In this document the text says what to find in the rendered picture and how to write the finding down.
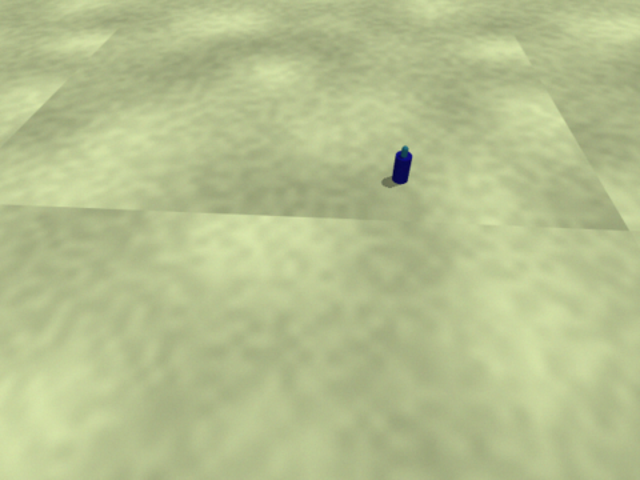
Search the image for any bottle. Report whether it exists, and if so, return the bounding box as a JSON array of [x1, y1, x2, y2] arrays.
[[392, 146, 412, 184]]

